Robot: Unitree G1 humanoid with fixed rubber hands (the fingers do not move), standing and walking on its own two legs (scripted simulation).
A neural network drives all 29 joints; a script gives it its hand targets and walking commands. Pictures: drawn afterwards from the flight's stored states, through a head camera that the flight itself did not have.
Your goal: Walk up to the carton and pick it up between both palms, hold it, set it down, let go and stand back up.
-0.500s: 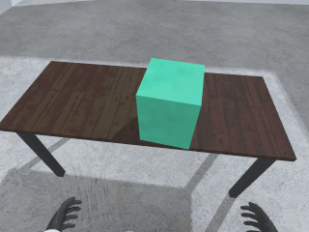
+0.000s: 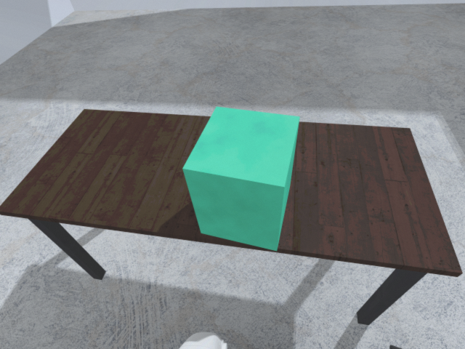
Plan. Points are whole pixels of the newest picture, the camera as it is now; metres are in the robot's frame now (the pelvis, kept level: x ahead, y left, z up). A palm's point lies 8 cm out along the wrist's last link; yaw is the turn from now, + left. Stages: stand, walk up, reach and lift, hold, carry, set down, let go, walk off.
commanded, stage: walk up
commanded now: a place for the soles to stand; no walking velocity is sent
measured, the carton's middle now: (246, 179) +0.49 +0.01 -0.05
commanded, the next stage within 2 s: none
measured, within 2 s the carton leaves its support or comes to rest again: neither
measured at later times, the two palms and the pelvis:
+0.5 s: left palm (101, 322) +0.17 +0.28 -0.08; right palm (390, 321) +0.19 -0.24 -0.07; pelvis +0.05 +0.03 +0.00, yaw -5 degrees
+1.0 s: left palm (101, 314) +0.19 +0.28 -0.08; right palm out of the picture +0.13 -0.24 -0.08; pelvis +0.04 +0.04 +0.00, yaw -10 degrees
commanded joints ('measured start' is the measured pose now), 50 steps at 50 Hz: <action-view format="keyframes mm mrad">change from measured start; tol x8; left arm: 1 -11 189 47 -66 -17 -18 7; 8 -31 199 33 -121 -53 15 -15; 11 84 123 7 -98 -66 31 -9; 27 -74 167 21 -121 -52 3 -27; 50 -97 171 40 -103 -45 -2 -29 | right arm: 1 -34 -40 -4 -79 8 -17 2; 13 -251 -102 22 -74 65 -19 -18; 50 -203 -137 21 -52 49 -34 2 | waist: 1 -8 -229 73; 6 -23 -229 -39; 11 7 64 -143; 15 -14 21 -52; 50 -28 -60 -45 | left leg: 1 -15 50 -3 -157 107 3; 5 162 8 60 -307 211 31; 7 294 12 46 -482 404 55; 9 423 161 -130 -493 577 128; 10 330 291 -263 -544 542 222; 13 120 180 -141 -564 280 172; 22 241 137 -56 -509 461 105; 50 212 163 31 -602 118 102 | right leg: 1 -6 -244 261 -256 433 -154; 4 -10 -213 204 -152 647 -126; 6 -56 -193 195 -100 570 -97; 9 -202 -120 152 8 248 -1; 11 0 -26 115 61 -118 30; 14 -6 -69 182 -118 36 11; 22 -13 -89 201 -129 200 2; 50 -84 -36 264 -123 92 4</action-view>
